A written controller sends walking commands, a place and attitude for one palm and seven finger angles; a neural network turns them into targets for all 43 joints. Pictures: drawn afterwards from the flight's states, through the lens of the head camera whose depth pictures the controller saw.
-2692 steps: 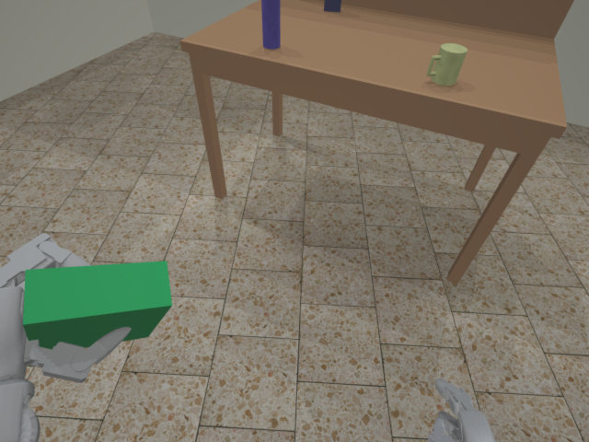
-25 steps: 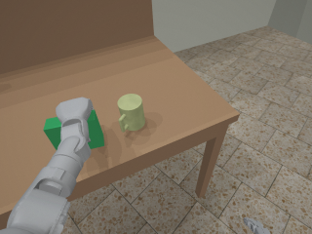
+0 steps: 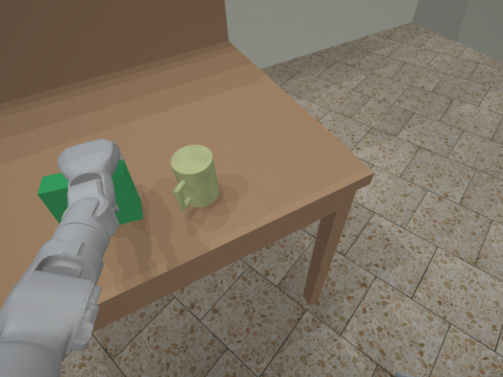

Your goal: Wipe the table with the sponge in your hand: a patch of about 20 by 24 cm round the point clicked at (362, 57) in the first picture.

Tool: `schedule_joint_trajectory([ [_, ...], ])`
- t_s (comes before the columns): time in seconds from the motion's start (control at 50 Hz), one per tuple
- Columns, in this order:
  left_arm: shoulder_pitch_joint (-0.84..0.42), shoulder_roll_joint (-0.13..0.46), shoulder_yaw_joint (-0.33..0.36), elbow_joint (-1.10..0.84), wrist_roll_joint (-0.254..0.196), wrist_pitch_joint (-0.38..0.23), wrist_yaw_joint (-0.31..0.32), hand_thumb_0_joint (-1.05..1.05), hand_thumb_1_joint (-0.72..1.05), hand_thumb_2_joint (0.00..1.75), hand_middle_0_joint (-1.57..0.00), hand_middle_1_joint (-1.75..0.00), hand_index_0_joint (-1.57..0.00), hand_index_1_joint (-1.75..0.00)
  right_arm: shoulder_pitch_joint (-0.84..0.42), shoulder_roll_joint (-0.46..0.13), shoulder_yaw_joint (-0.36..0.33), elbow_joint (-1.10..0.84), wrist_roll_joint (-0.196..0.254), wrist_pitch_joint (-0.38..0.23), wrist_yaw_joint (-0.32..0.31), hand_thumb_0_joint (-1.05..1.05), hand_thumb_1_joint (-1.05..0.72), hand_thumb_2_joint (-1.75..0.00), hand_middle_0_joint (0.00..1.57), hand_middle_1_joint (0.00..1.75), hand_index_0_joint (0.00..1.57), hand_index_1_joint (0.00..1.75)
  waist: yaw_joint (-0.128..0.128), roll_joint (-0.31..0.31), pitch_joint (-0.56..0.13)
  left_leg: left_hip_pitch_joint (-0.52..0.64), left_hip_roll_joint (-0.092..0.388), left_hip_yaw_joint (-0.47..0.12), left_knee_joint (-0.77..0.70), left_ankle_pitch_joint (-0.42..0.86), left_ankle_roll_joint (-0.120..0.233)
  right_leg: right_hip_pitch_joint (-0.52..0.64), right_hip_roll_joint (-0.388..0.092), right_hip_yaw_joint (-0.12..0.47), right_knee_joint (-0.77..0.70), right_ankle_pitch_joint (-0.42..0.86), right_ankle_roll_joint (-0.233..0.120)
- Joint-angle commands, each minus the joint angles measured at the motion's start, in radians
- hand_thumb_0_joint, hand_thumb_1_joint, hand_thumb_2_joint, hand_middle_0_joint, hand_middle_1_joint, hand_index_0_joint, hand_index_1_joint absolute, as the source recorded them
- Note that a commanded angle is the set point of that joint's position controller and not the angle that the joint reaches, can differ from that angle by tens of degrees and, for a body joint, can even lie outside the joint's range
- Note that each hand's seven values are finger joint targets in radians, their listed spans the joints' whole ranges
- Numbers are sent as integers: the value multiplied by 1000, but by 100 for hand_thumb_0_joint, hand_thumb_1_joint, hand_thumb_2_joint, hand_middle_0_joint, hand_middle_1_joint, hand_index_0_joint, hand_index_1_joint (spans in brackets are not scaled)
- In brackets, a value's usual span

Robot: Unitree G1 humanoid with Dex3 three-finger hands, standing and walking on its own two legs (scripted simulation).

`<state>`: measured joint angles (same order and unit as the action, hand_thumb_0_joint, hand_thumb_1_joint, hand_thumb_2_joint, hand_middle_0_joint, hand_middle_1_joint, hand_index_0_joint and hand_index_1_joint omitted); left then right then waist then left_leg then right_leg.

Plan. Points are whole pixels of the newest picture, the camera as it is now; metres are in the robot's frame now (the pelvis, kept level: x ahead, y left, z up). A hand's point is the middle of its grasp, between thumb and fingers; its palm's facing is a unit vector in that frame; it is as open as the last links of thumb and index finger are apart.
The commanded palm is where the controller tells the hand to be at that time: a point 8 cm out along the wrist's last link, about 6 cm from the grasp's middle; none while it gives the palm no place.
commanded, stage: wipe forward along the third lane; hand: left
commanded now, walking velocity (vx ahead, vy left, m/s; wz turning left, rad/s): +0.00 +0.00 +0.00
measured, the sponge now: (99, 205) +0.41 +0.29 +0.04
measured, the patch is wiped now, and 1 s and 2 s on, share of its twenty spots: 0.95 0.95 0.95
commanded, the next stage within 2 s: wipe back along the third lane in 0.54 s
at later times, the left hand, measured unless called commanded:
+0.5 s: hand (91, 164) +0.48 +0.31 +0.08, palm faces -0.11 -0.02 -0.99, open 9.2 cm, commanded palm +0.47 +0.31 +0.11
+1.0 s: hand (89, 162) +0.48 +0.32 +0.08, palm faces -0.03 +0.00 -1.00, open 9.2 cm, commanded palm +0.45 +0.29 +0.11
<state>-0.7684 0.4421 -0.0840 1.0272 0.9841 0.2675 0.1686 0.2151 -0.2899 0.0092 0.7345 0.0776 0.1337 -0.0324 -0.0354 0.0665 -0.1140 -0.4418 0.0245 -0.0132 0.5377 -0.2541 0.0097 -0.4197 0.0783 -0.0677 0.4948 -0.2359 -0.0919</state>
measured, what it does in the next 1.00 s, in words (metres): shifts its weight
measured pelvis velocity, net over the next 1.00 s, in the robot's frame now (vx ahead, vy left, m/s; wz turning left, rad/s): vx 0.03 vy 0.07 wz -0.01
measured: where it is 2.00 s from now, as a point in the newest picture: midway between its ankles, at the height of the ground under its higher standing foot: outside the picture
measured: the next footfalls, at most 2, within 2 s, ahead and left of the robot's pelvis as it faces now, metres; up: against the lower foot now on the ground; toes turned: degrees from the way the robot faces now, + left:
none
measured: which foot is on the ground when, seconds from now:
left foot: down 0.00-1.00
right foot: down 0.00-1.00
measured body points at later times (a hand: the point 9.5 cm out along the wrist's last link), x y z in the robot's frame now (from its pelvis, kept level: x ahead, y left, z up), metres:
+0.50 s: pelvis +0.01 +0.04 +0.00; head +0.07 +0.03 +0.45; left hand +0.48 +0.31 +0.13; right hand +0.05 -0.24 -0.13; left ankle +0.00 +0.14 -0.73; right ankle +0.00 -0.06 -0.73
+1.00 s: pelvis +0.03 +0.07 +0.00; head +0.07 +0.07 +0.45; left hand +0.48 +0.32 +0.13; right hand +0.08 -0.18 -0.14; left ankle +0.00 +0.14 -0.73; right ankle +0.00 -0.06 -0.73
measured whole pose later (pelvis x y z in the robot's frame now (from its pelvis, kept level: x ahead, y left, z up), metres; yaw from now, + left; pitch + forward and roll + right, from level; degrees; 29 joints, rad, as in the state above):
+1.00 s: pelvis +0.03 +0.07 +0.00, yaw -1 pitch +13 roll -3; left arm -0.93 0.37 -0.18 1.18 0.97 0.35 0.29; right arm 0.28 -0.25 -0.01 0.80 0.06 0.13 0.04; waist -0.04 0.06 -0.16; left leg -0.50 -0.03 0.02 0.58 -0.31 0.08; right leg -0.44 0.02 -0.04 0.48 -0.26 0.00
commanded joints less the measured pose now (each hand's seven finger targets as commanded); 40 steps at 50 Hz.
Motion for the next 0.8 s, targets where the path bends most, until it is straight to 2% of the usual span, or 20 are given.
schedule_joint_trajectory([
  [0.0,-370,287,28,-37,57,26,43,0,10,130,-120,-160,-120,-160,-8,-135,-43,-99,-5,-29,-5,0,-90,-90,20,30,20,30,-25,-106,-203,-17,-67,34,-22,67,50,187,-65,130,-91,184,73],
  [0.06,-381,333,62,-12,61,23,45,0,10,130,-120,-160,-120,-160,7,-141,-45,-95,-8,-27,-7,0,-90,-90,20,30,20,30,-24,-119,-248,-22,-67,33,-17,90,51,216,-65,129,-79,233,76],
  [0.1,-419,315,38,-10,62,21,44,0,10,130,-120,-160,-120,-160,14,-141,-44,-92,-8,-28,-7,0,-90,-90,20,30,20,30,-41,-115,-243,-27,-65,37,-12,81,50,201,-67,128,-80,236,79],
  [0.18,-418,351,59,36,76,17,40,0,10,130,-120,-160,-120,-160,34,-149,-45,-84,-9,-26,-2,0,-90,-90,20,30,20,30,-36,-95,-242,-31,-65,30,-11,101,49,191,-60,114,-70,250,73],
  [0.24,-482,326,31,27,77,11,34,0,10,130,-120,-160,-120,-160,45,-146,-46,-86,-9,-28,-2,0,-90,-90,20,30,20,30,-50,-76,-252,-18,-63,27,-18,104,51,176,-56,102,-75,241,69],
  [0.26,-477,354,51,51,85,10,36,0,10,130,-120,-160,-120,-160,57,-152,-48,-77,-11,-27,-3,0,-90,-90,20,30,20,30,-53,-93,-250,-19,-60,25,-15,101,52,167,-54,100,-72,226,70],
  [0.28,-487,345,42,54,85,8,38,0,10,130,-120,-160,-120,-160,61,-152,-48,-75,-12,-29,-2,0,-90,-90,20,30,20,30,-56,-79,-253,-18,-60,28,-12,108,52,163,-53,99,-70,239,69],
  [0.3,-468,359,61,68,90,9,40,0,10,130,-120,-160,-120,-160,73,-154,-51,-70,-15,-29,-1,0,-90,-90,20,30,20,30,-50,-91,-268,-15,-59,27,-9,127,52,173,-52,94,-64,263,67],
  [0.34,-470,326,48,56,83,-1,40,0,10,130,-120,-160,-120,-160,73,-147,-53,-75,-17,-31,2,0,-90,-90,20,30,20,30,-43,-72,-297,-1,-58,23,-13,154,51,175,-49,84,-59,288,62],
  [0.38,-489,321,37,79,85,1,45,0,10,130,-120,-160,-120,-160,84,-151,-53,-66,-18,-31,4,0,-90,-90,20,30,20,30,-58,-64,-272,4,-54,23,-9,145,51,138,-44,79,-61,260,63],
  [0.4,-500,333,45,90,88,2,48,0,10,130,-120,-160,-120,-160,94,-153,-54,-60,-19,-31,6,0,-90,-90,20,30,20,30,-62,-83,-263,-2,-52,18,-10,139,51,128,-42,75,-63,246,63],
  [0.44,-518,348,60,98,90,-1,50,0,10,130,-120,-160,-120,-160,99,-155,-55,-57,-20,-33,6,0,-90,-90,20,30,20,30,-57,-87,-275,2,-50,10,-16,153,51,127,-39,71,-63,245,59],
  [0.48,-563,354,54,107,100,-1,59,0,10,130,-120,-160,-120,-160,112,-158,-56,-47,-21,-36,7,0,-90,-90,20,30,20,30,-71,-63,-267,14,-44,4,-12,153,50,90,-34,64,-55,219,57],
  [0.5,-538,331,43,143,103,7,62,0,10,130,-120,-160,-120,-160,118,-155,-56,-44,-22,-37,10,0,-90,-90,20,30,20,30,-66,-58,-256,13,-45,-1,-15,155,47,71,-30,53,-52,200,53],
  [0.52,-570,283,7,139,101,7,62,0,10,130,-120,-160,-120,-160,121,-153,-57,-39,-24,-40,13,0,-90,-90,20,30,20,30,-81,-39,-254,35,-38,0,-10,166,47,41,-27,50,-52,200,52],
  [0.56,-571,307,34,161,105,7,67,0,10,130,-120,-160,-120,-160,136,-156,-62,-30,-28,-43,19,0,-90,-90,20,30,20,30,-71,-37,-279,58,-32,-11,-5,199,45,31,-21,43,-42,202,48],
  [0.62,-627,290,17,179,104,15,77,0,10,130,-120,-160,-120,-160,148,-153,-62,-24,-30,-47,23,0,-90,-90,20,30,20,30,-89,-38,-282,53,-30,-16,-1,189,45,9,-18,41,-42,181,49],
  [0.64,-609,272,23,173,100,11,76,0,10,130,-120,-160,-120,-160,148,-149,-65,-25,-31,-50,27,0,-90,-90,20,30,20,30,-72,-15,-309,78,-25,-27,-4,233,40,10,-16,31,-31,197,42],
  [0.74,-474,57,-56,138,55,5,78,0,10,130,-120,-160,-120,-160,130,-128,-81,-37,-35,-48,50,0,-90,-90,20,30,20,30,-42,-11,-358,185,0,-52,15,380,22,-26,-1,9,-14,225,34],
  [0.78,-441,53,-43,140,31,14,90,0,10,130,-120,-160,-120,-160,120,-132,-82,-33,-34,-43,56,0,-90,-90,20,30,20,30,-37,-58,-327,171,0,-50,11,352,24,-18,0,9,-20,211,39],
])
